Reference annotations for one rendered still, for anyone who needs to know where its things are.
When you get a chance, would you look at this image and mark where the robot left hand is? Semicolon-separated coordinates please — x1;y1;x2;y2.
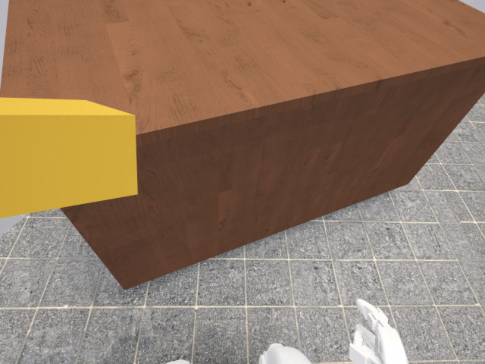
0;213;30;239

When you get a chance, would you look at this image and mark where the robot right thigh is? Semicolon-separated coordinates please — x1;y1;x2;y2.
259;346;312;364

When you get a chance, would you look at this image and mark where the robot right hand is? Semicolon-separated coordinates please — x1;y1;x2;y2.
349;299;409;364

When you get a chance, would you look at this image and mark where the sponge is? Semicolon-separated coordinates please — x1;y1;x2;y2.
0;97;138;218

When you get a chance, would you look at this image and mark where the table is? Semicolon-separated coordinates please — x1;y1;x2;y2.
0;0;485;290

